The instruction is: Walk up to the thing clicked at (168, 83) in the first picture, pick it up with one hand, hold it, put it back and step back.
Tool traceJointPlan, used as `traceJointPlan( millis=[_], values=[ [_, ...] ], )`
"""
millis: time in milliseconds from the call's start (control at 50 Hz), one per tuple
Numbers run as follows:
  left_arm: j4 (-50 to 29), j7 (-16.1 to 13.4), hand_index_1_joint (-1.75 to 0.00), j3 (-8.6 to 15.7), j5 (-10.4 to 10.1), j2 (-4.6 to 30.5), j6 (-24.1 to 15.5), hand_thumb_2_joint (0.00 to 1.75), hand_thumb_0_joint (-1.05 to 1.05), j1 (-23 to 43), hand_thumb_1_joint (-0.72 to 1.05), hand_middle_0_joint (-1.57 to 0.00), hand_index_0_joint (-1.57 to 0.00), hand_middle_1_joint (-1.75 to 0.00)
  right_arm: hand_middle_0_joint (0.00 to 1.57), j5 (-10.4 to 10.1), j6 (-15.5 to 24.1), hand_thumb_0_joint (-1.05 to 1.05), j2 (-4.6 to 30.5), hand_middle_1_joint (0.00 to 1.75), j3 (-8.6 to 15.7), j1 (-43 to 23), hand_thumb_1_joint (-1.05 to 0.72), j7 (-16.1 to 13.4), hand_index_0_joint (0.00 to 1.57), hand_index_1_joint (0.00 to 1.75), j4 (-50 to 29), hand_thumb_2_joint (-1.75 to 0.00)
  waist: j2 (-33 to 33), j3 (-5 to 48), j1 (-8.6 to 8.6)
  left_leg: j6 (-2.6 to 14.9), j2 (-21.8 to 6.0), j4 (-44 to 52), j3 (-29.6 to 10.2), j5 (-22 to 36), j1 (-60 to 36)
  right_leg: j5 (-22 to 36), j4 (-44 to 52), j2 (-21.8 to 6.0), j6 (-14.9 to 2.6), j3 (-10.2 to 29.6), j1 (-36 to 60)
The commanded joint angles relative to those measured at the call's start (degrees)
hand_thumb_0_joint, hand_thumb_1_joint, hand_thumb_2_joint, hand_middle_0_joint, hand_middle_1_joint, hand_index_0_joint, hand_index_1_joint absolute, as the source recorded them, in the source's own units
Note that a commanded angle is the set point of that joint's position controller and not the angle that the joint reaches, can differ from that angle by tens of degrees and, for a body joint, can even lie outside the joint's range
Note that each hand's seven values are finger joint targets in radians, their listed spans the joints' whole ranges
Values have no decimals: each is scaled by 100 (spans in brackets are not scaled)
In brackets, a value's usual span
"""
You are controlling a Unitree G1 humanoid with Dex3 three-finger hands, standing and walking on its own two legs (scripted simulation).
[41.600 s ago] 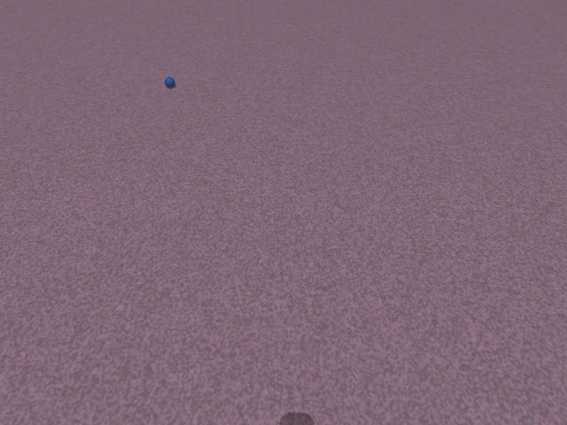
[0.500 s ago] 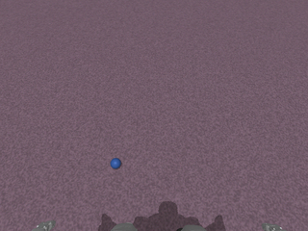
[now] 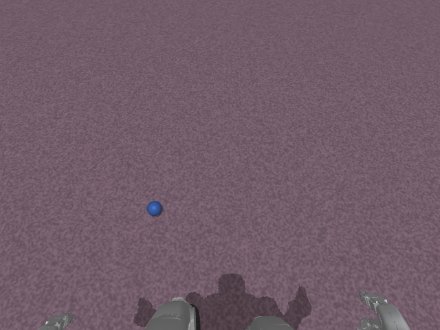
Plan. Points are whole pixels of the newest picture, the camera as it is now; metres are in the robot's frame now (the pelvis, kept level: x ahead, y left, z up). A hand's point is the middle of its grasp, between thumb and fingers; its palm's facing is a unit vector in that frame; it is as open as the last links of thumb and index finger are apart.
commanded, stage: step back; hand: left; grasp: from above
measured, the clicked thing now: (154, 208) +0.63 +0.29 -0.72
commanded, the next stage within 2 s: none
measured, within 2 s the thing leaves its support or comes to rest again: neither
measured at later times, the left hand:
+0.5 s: hand out of the picture -0.03 +0.27 -0.14, palm faces +0.09 -0.93 -0.35, open 7.4 cm
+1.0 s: hand out of the picture -0.25 +0.22 -0.12, palm faces +0.06 -0.90 -0.43, open 7.4 cm
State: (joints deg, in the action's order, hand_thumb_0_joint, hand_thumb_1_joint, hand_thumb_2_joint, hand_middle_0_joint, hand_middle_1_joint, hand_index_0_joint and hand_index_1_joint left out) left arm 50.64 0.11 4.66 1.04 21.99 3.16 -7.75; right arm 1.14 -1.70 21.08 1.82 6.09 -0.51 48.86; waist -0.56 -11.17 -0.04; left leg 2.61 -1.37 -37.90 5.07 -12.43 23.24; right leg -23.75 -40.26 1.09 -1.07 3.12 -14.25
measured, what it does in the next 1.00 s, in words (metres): walks backwards: left foot, then right foot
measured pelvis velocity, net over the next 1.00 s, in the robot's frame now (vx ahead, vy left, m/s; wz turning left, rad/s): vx -0.31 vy -0.06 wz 0.07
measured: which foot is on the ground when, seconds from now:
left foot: down 0.00-0.04, up 0.06-0.32, down 0.34-0.78, up 0.80-1.00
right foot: down 0.00-0.36, up 0.38-0.74, down 0.76-1.00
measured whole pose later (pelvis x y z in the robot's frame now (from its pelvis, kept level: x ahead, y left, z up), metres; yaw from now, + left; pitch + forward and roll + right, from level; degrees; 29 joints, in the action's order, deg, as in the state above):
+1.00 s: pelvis -0.31 -0.06 +0.01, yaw +4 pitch -2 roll +1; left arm 46.8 -0.5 4.5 2.8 20.6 3.4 -11.3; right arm 0.4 -2.6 24.0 2.7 12.6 -1.7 50.1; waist 1.0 -8.5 1.1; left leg -1.0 5.5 -59.2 -5.4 -28.0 24.8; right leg -16.6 -36.8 -2.3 -0.8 -0.7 -18.3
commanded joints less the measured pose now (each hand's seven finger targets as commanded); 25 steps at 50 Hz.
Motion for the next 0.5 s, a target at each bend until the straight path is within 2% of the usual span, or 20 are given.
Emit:
traceJointPlan(
  millis=[0, 20, 40, 60, 80, 100, 140, 180, 220, 260, 280, 300, 320, 340, 360, 380, 400, 420, 460, 480],
  values=[
    [-309, -43, -30, 442, 140, 1405, -193, 90, 0, -865, 90, -20, -20, -30, 20, -75, 54, 0, 1272, 30, 410, -36, -90, -59, 20, 30, -452, -90, -438, 1409, 120, -56, -343, 36, -1092, -533, 396, 700, 1780, -1106, -680, 1530, 726],
    [-504, -27, -30, 541, 96, 1936, -170, 90, 0, -447, 90, -20, -20, -30, 20, -96, 41, 0, 1157, 30, 422, -312, -90, -107, 20, 30, -449, -90, -1697, 948, 350, -299, 663, -1479, -583, -2046, 432, 652, 2470, -2183, -1571, 2735, -450],
    [-786, -47, -30, 529, 157, 1898, -218, 90, 0, -18, 90, -20, -20, -30, 20, -61, -4, 0, 1306, 30, 471, -120, -90, -121, 20, 30, -350, -90, -1458, 651, 197, -366, 611, -2574, -1216, -2246, 186, 905, 2544, -2496, -1807, 2964, -1138],
    [-871, -88, -30, 440, 61, 1508, -239, 90, 0, 222, 90, -20, -20, -30, 20, -105, -2, 0, 1318, 30, 439, 104, -90, -97, 20, 30, -218, -90, -789, 639, 33, -336, 750, -2903, -1446, -1843, 167, 1704, 2228, -1999, -1564, 2134, -941],
    [-869, -124, -30, 365, 65, 1320, -247, 90, 0, 498, 90, -20, -20, -30, 20, -146, 19, 0, 1197, 30, 406, 383, -90, -97, 20, 30, -105, -90, -605, 694, -199, -330, 893, -2999, -1483, -1540, 275, 2509, 1924, -1552, -1254, 1378, -677],
    [-940, -140, -30, 377, 87, 1315, -236, 90, 0, 597, 90, -20, -20, -30, 20, -162, 42, 0, 1189, 30, 387, 475, -90, -109, 20, 30, -112, -90, -774, 753, -213, -322, 913, -3090, -1339, -1401, 216, 2569, 1878, -1417, -1125, 1062, -658],
    [-1015, -139, -30, 364, 99, 1200, -225, 90, 0, 424, 90, -20, -20, -30, 20, -137, 86, 0, 1245, 30, 352, 623, -90, -127, 20, 30, -112, -90, -728, 991, -52, -367, 877, -2856, -1183, -1450, 307, 2765, 1616, -1257, -1068, 785, -1],
    [-1034, -170, -30, 346, 135, 1145, -211, 90, 0, 92, 90, -20, -20, -30, 20, -130, 89, 0, 1201, 30, 326, 489, -90, -136, 20, 30, -250, -90, -905, 1118, 160, -388, 662, -2089, -1078, -1711, 528, 3006, 1475, -1433, -1161, 924, 724],
    [-1042, -196, -30, 349, 122, 1195, -179, 90, 0, -88, 90, -20, -20, -30, 20, -86, 121, 0, 1144, 30, 321, 460, -90, -143, 20, 30, -323, -90, -1006, 1301, 244, -343, 391, -1026, -974, -1797, 426, 3461, 1196, -1576, -1179, 1025, 1264],
    [-1047, -164, -30, 316, 73, 1235, -131, 90, 0, -178, 90, -20, -20, -30, 20, -51, 152, 0, 1072, 30, 332, 591, -90, -116, 20, 30, -268, -90, -1029, 1426, 233, -291, 386, -10, -642, -1475, -40, 3523, 911, -1435, -1040, 872, 1257],
    [-1088, -145, -30, 309, 33, 1286, -99, 90, 0, -95, 90, -20, -20, -30, 20, -29, 172, 0, 1042, 30, 347, 784, -90, -106, 20, 30, -179, -90, -1017, 1472, 98, -249, 381, 720, -498, -872, -479, 3433, 682, -1368, -956, 813, 985],
    [-1132, -122, -30, 293, -2, 1317, -57, 90, 0, 21, 90, -20, -20, -30, 20, -10, 199, 0, 1097, 30, 393, 1028, -90, -99, 20, 30, -86, -90, -782, 1525, -63, -225, 366, 1492, -413, 57, -942, 3091, 467, -1259, -756, 648, 695],
    [-1165, -104, -30, 238, -16, 1144, -31, 90, 0, -47, 90, -20, -20, -30, 20, 44, 217, 0, 1308, 30, 467, 976, -90, -100, 20, 30, -94, -90, -331, 1489, -5, -67, -86, 1536, -1112, 421, -1354, 2226, 321, -974, -462, 549, 11],
    [-1243, -82, -30, 186, -47, 897, -30, 90, 0, -161, 90, -20, -20, -30, 20, 135, 237, 0, 1831, 30, 587, 831, -90, -91, 20, 30, -212, -90, 852, 1511, 50, 454, -1376, 1678, -2819, 1158, -1756, 649, -566, -225, -127, 89, -1097],
    [-1266, -176, -30, 293, -33, 1127, -35, 90, 0, 368, 90, -20, -20, -30, 20, 67, 208, 0, 2348, 30, 666, 637, -90, -45, 20, 30, -320, -90, 1549, 1309, -322, 1331, -2155, 1957, -3652, 1839, -775, -1315, -1766, 333, 28, 181, -1059],
    [-1181, -210, -30, 337, 27, 1171, -25, 90, 0, 432, 90, -20, -20, -30, 20, 98, 244, 0, 2110, 30, 637, 513, -90, -72, 20, 30, -308, -90, 1017, 1164, -258, 1437, -2140, 1827, -3520, 2040, -612, -1292, -2625, 373, 2, 788, -1043],
    [-1116, -207, -30, 330, -38, 1108, -16, 90, 0, 334, 90, -20, -20, -30, 20, 70, 260, 0, 1804, 30, 524, 348, -90, -106, 20, 30, -343, -90, 567, 1185, -106, 1247, -1777, 1535, -2775, 2642, -927, -1043, -2976, 433, -66, 1010, -1266],
    [-1014, -205, -30, 312, -102, 1023, -16, 90, 0, 96, 90, -20, -20, -30, 20, 103, 250, 0, 1619, 30, 448, 123, -90, -140, 20, 30, -367, -90, 493, 1167, 88, 1028, -1450, 1373, -2284, 2792, -1048, -836, -3176, 476, -66, 1005, -1424],
    [-873, -178, -30, 356, -67, 1109, -37, 90, 0, -252, 90, -20, -20, -30, 20, 55, 250, 0, 1497, 30, 446, 86, -90, -175, 20, 30, -428, -90, 675, 1171, 162, 1057, -1370, 1191, -2004, 2753, -1340, -561, -3261, 408, 44, 807, -1506],
    [-853, -167, -30, 374, -42, 1087, -43, 90, 0, -237, 90, -20, -20, -30, 20, 58, 238, 0, 1432, 30, 440, 193, -90, -166, 20, 30, -431, -90, 642, 1192, 79, 1092, -1313, 1145, -1974, 2779, -1446, -578, -3208, 417, 145, 747, -1497]
  ],
)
